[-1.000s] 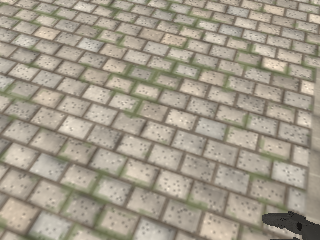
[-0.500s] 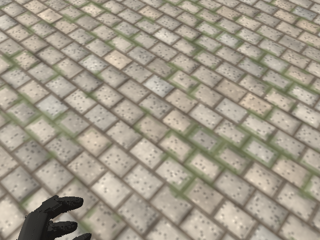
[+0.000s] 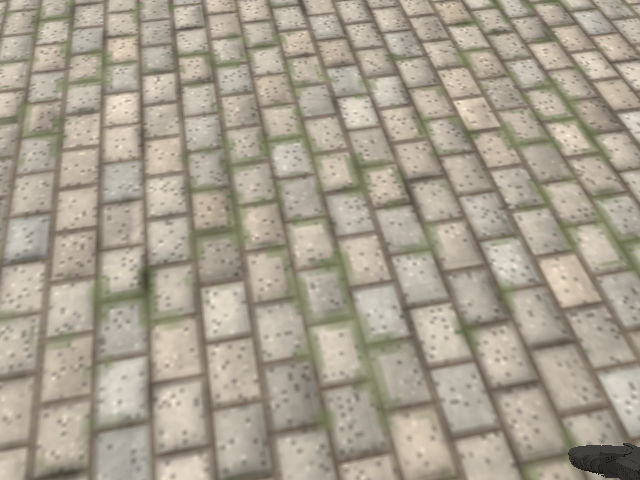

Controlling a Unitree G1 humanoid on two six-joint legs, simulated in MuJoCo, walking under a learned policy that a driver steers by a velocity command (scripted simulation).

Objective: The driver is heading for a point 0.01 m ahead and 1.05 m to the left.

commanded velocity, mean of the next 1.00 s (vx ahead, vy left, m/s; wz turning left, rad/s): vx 0.99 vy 0.00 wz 1.00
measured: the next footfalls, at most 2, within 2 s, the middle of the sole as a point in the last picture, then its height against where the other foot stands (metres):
right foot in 0.36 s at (391, 413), level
left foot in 0.82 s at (216, 304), level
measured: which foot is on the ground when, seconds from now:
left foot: down 0.00-0.38, up 0.40-0.80, down 0.82-1.00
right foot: up 0.00-0.34, down 0.36-0.82, up 0.84-1.00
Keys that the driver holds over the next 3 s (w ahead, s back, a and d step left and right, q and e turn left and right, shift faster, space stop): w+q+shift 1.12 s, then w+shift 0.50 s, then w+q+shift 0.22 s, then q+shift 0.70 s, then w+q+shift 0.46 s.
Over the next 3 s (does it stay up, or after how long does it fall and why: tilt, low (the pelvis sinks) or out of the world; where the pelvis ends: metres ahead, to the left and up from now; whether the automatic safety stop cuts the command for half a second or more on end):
stays up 1.13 1.53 0.04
